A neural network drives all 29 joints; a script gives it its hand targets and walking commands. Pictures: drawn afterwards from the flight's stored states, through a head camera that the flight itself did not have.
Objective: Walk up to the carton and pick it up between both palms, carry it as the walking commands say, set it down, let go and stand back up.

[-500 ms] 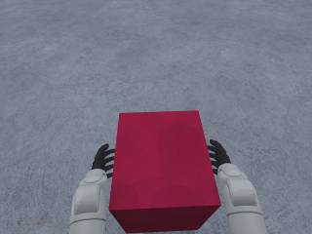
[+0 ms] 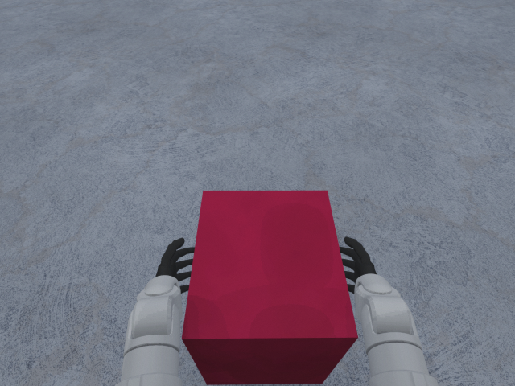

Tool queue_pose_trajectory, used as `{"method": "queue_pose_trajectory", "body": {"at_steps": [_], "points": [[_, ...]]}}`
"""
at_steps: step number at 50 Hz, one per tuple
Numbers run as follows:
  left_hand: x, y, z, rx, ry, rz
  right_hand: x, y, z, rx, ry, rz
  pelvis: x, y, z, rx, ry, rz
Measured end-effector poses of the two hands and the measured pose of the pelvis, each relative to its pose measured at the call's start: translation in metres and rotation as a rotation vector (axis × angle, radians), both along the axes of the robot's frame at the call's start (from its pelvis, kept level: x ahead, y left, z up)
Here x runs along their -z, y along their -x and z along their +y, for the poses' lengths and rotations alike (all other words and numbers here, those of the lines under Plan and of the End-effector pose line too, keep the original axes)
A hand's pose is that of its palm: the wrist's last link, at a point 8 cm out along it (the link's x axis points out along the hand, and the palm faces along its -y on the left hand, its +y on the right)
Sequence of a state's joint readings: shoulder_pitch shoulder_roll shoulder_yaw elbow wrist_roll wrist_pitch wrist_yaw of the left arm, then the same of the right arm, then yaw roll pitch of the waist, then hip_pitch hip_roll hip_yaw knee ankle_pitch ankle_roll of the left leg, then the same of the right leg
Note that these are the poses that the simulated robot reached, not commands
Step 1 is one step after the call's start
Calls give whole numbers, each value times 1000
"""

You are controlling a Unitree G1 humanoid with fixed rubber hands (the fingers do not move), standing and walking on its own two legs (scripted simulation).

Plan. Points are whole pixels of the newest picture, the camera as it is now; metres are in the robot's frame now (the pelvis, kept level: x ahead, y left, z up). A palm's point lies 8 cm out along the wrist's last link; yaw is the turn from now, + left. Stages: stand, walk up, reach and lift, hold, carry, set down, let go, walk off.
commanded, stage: set down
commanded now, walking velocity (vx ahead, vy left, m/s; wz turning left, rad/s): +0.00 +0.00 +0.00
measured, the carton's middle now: (265, 291) +0.29 +0.05 -0.09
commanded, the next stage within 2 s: none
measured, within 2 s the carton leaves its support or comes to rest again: neither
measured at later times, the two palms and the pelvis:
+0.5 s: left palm (175, 293) +0.27 +0.21 -0.08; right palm (346, 287) +0.31 -0.10 -0.07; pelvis -0.02 +0.00 -0.03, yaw +2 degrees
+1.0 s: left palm (190, 289) +0.31 +0.21 -0.16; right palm (338, 287) +0.35 -0.10 -0.16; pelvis -0.04 +0.02 -0.09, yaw +0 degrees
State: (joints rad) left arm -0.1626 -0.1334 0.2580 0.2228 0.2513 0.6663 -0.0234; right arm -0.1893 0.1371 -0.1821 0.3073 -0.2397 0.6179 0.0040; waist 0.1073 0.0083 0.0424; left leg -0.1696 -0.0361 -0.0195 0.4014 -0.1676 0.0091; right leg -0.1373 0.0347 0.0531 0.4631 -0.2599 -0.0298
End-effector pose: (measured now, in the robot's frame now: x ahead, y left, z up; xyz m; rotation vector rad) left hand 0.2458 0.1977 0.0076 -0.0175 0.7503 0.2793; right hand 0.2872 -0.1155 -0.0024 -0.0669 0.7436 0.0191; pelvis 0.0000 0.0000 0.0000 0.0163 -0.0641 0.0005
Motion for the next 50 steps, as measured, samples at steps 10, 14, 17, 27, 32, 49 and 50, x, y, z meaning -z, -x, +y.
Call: {"method": "queue_pose_trajectory", "body": {"at_steps": [10,14,17,27,32,49,50], "points": [[31,-8,-3,-7,26,13,26,-10,-3,23,-8,18,10,11,-9,-13,11,64],[44,-11,0,-4,27,15,36,-14,0,9,11,17,14,13,-11,-17,16,100],[55,-11,4,-1,22,22,45,-17,4,10,11,23,17,15,-11,-23,22,137],[90,-24,16,-4,39,14,78,-26,16,33,2,18,34,26,0,-31,40,270],[103,-36,19,14,33,10,94,-32,18,39,9,11,43,30,9,-29,44,343],[162,-66,15,6,43,3,150,-61,15,42,15,3,87,39,22,-16,45,548],[166,-66,15,7,41,6,154,-63,14,41,15,5,90,39,21,-16,45,560]]}}
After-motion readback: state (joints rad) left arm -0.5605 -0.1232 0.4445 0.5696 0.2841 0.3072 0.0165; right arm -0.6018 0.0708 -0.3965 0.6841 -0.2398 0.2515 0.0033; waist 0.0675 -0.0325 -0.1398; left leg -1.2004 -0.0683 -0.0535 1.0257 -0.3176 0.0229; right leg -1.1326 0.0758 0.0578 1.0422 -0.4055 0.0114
